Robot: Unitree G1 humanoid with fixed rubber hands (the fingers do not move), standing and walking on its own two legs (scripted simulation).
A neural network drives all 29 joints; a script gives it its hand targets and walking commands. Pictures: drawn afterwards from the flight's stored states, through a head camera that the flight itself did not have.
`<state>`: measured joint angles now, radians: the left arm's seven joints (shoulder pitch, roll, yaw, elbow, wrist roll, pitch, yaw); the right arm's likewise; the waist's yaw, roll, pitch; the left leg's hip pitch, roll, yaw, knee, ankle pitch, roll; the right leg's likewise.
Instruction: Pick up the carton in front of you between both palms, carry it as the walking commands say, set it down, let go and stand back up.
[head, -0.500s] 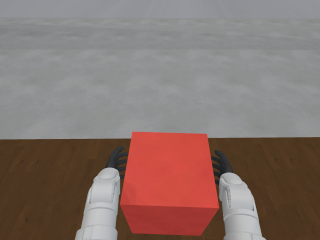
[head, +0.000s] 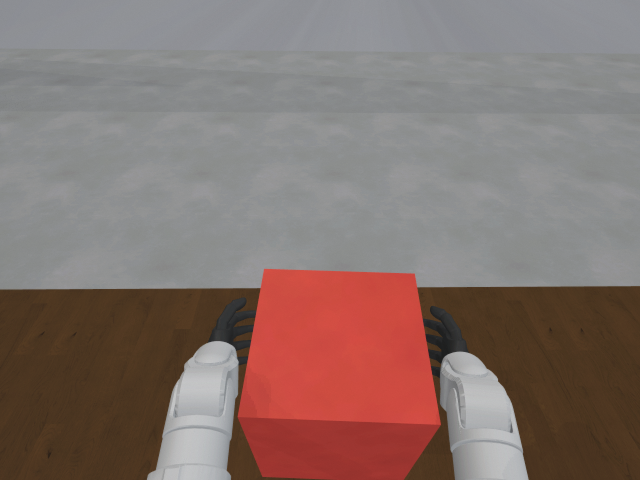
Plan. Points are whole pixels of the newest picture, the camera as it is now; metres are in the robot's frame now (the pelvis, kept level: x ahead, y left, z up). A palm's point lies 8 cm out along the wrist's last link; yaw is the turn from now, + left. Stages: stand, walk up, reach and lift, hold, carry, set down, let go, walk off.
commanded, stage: hold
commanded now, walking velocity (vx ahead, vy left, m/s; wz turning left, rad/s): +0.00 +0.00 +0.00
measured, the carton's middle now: (335, 379) +0.30 +0.00 -0.04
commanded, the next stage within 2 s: carry in 1.08 s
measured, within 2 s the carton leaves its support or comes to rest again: neither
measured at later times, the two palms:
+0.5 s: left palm (219, 354) +0.28 +0.15 +0.05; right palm (456, 364) +0.28 -0.15 +0.05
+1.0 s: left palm (219, 353) +0.28 +0.15 +0.05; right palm (455, 363) +0.28 -0.15 +0.05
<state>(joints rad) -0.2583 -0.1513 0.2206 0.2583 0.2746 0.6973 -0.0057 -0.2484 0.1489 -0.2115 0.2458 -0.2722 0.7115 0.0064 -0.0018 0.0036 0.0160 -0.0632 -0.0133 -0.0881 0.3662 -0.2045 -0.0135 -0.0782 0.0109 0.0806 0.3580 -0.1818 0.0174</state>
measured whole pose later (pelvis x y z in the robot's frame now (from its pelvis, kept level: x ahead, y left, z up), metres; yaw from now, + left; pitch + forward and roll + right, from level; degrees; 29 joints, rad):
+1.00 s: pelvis +0.00 +0.00 +0.00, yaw +0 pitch -7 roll +0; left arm -0.25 -0.15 0.21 0.21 0.28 0.76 -0.01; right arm -0.24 0.15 -0.19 0.19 -0.27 0.78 0.01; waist 0.00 0.00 0.03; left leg -0.02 -0.01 -0.09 0.34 -0.19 -0.01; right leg -0.04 0.01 0.08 0.34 -0.17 0.02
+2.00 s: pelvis +0.39 +0.08 -0.02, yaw +0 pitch +4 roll +1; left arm 0.01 -0.13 0.07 -0.50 0.02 1.20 0.16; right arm 0.02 0.13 -0.04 -0.47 -0.02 1.18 -0.15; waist -0.01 -0.03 -0.11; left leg -0.47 0.06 0.27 0.59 -0.19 0.10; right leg -0.25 -0.12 -0.06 1.05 -0.45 0.02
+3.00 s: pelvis +1.03 +0.08 -0.03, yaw +2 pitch +5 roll +0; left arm -0.38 -0.13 0.26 -0.15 0.05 1.06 0.14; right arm -0.41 0.14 -0.21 -0.10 -0.03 1.05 -0.15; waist -0.10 -0.01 -0.02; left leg -0.47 -0.02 0.14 0.68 -0.30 0.09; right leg -0.45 0.01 -0.02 1.26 -0.49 -0.05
